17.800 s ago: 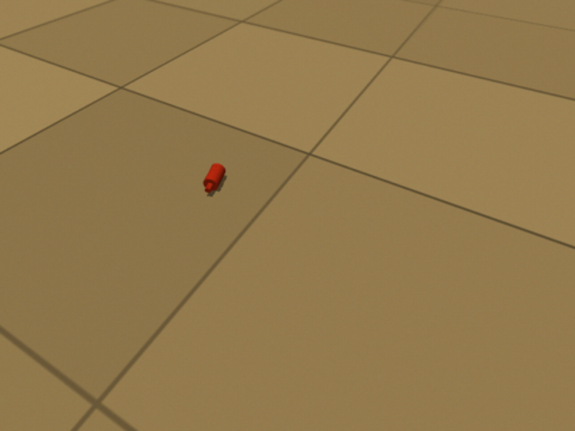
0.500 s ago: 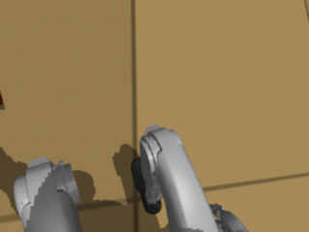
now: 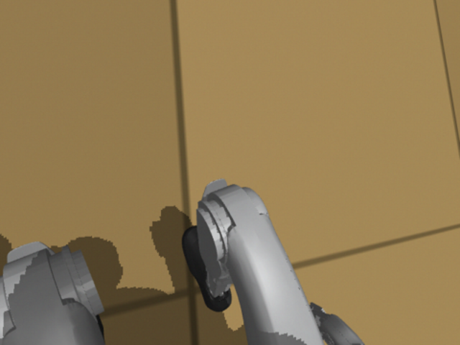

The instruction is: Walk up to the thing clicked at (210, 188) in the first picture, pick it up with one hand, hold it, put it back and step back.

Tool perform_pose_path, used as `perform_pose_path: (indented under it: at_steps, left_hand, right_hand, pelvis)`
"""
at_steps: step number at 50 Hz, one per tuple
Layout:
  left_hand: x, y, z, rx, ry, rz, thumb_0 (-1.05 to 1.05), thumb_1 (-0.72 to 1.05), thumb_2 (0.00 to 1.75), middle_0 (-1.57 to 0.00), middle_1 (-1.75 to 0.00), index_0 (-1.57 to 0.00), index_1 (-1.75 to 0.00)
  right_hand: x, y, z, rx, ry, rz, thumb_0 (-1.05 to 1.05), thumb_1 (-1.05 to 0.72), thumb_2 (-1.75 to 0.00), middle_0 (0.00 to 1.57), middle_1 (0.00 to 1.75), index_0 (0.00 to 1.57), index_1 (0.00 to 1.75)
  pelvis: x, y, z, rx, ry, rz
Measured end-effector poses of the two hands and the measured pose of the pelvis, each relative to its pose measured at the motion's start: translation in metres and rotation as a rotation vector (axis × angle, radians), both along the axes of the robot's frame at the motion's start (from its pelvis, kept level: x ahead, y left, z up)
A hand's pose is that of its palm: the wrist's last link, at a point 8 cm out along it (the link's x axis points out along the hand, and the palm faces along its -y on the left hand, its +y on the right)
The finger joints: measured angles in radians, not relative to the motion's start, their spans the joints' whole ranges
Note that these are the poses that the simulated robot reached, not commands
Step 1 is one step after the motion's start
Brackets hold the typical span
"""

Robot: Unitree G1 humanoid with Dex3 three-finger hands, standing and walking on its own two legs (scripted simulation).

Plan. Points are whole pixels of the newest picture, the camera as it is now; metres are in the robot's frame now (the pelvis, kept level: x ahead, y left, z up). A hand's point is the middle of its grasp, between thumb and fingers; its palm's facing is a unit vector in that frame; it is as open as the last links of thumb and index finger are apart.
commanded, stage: rest palm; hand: left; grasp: from above
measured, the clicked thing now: out of the picture +0.48 +0.37 -0.27
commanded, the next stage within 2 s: close in 0.56 s
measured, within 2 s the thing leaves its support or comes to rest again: neither
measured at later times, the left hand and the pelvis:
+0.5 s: hand out of the picture +0.46 +0.34 -0.23, palm faces -0.44 -0.12 -0.89, open 13.8 cm; pelvis +0.00 +0.00 +0.00, yaw -1 degrees
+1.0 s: hand out of the picture +0.46 +0.34 -0.24, palm faces -0.46 -0.14 -0.88, open 13.0 cm; pelvis +0.00 +0.00 +0.00, yaw -1 degrees
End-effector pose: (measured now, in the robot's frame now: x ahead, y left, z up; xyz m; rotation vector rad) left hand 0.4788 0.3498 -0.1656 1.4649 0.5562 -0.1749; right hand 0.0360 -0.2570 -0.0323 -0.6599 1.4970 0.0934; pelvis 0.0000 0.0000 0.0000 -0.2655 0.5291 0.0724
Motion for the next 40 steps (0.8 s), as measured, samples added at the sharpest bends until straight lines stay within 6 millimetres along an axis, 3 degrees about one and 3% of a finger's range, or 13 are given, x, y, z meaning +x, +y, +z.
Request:
perform_pose_path:
  at_steps: [13, 30, 40]
  left_hand:
    - [-0.012, 0.008, -0.007, -0.023, 0.014, 0.005, 0.00, -0.52, 1.04, -0.12, -0.97, -0.09, -0.99]
    - [-0.008, -0.006, -0.013, -0.015, -0.010, -0.025, 0.00, -0.51, 1.05, -0.11, -1.02, -0.09, -1.03]
    - [-0.003, -0.005, -0.015, 0.000, -0.008, 0.012, 0.00, -0.45, 1.00, -0.13, -1.01, -0.12, -1.02]
  right_hand:
    - [0.016, -0.003, 0.003, -0.004, -0.010, 0.059, 0.00, -0.90, -0.90, 0.20, 0.30, 0.20, 0.30]
    - [0.004, 0.010, -0.004, 0.042, -0.011, 0.053, 0.00, -0.90, -0.90, 0.20, 0.30, 0.20, 0.30]
    - [-0.001, 0.006, -0.004, 0.055, 0.007, 0.045, 0.00, -0.90, -0.90, 0.20, 0.30, 0.20, 0.30]
  pelvis:
    - [-0.001, 0.001, 0.000, -0.007, -0.022, -0.001]
    - [-0.002, 0.002, -0.005, -0.009, -0.033, -0.011]
    - [0.000, -0.001, -0.006, -0.005, -0.029, -0.015]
